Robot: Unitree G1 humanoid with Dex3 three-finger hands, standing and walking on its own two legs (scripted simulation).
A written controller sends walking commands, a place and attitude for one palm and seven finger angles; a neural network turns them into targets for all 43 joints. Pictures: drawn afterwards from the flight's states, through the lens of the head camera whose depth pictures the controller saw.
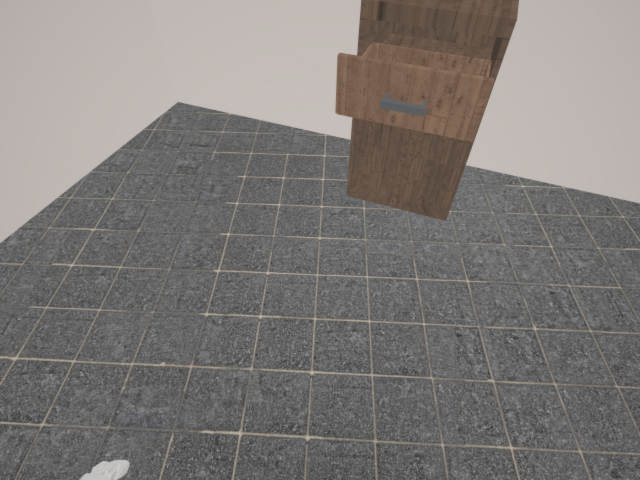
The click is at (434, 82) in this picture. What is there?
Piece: drawer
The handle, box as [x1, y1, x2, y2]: [379, 94, 426, 116]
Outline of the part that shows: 380,101 379,107 423,116 426,101 419,105 392,100 388,98 389,94 386,94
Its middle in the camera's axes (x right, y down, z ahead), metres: +0.23 -0.38 +1.09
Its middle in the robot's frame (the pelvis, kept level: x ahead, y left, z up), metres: +1.08 -0.18 -0.08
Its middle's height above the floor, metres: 0.69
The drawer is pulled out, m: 0.30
